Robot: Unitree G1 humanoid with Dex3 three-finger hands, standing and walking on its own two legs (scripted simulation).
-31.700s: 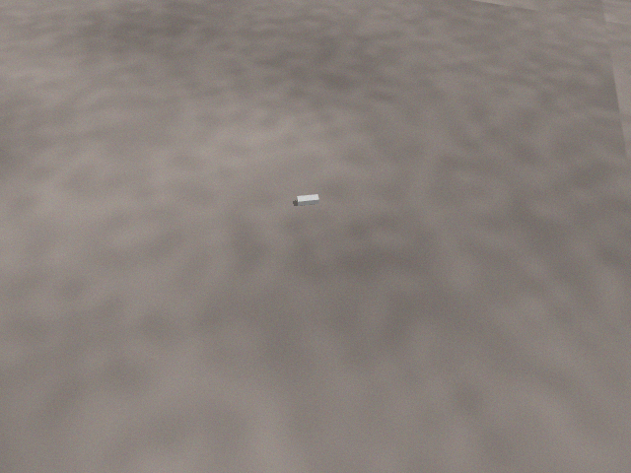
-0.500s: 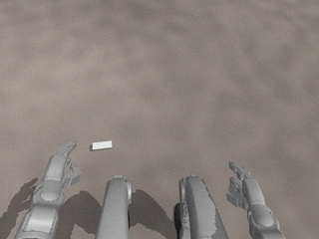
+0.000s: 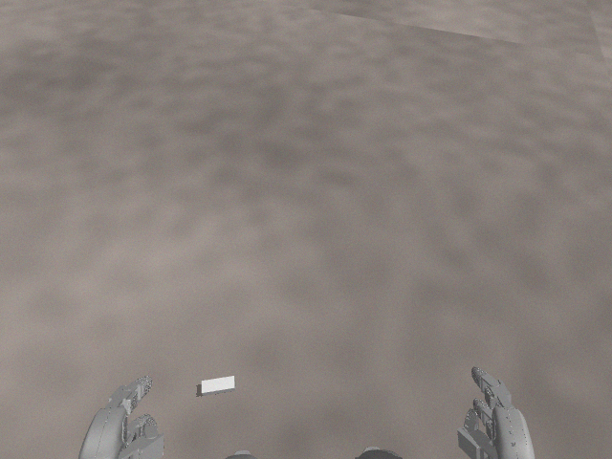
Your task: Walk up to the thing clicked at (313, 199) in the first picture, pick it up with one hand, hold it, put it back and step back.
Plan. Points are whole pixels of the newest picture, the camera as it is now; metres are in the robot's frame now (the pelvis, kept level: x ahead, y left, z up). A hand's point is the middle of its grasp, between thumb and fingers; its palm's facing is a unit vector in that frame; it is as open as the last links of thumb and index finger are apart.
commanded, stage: home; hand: left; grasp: from above
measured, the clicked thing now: (218, 385) +0.44 +0.23 -0.69
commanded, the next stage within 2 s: none
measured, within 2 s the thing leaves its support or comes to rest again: neither
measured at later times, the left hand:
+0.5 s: hand (157, 449) +0.16 +0.18 -0.04, palm faces +0.07 -0.98 -0.19, open 7.4 cm
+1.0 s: hand (157, 447) +0.17 +0.18 -0.04, palm faces +0.06 -0.98 -0.19, open 7.4 cm
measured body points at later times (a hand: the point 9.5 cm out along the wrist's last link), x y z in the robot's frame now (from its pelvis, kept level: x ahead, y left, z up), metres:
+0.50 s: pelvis +0.00 +0.00 +0.01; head +0.03 +0.01 +0.46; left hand +0.16 +0.23 -0.02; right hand +0.17 -0.24 -0.05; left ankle +0.01 +0.13 -0.67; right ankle +0.00 -0.14 -0.67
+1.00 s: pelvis +0.01 +0.00 +0.01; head +0.02 +0.01 +0.46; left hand +0.16 +0.23 -0.02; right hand +0.17 -0.24 -0.05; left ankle +0.01 +0.13 -0.67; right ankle +0.00 -0.14 -0.67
